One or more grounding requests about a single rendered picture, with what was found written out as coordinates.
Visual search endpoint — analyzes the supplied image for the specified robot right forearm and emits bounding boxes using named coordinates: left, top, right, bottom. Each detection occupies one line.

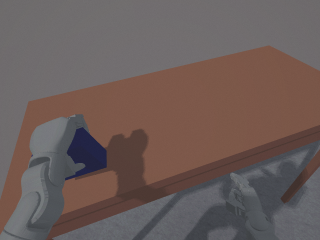
left=244, top=210, right=279, bottom=240

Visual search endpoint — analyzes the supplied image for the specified robot left hand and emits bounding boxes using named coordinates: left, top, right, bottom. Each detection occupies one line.
left=29, top=114, right=90, bottom=178

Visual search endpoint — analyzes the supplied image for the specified sponge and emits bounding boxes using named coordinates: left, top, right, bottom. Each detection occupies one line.
left=31, top=127, right=107, bottom=181

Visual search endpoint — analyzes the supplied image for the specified table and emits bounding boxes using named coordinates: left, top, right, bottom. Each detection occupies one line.
left=0, top=45, right=320, bottom=240

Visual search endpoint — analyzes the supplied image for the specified robot left forearm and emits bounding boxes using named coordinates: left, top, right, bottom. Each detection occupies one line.
left=0, top=152, right=67, bottom=240

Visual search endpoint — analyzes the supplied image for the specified robot right hand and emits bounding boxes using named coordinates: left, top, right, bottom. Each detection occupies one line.
left=225, top=172, right=263, bottom=219

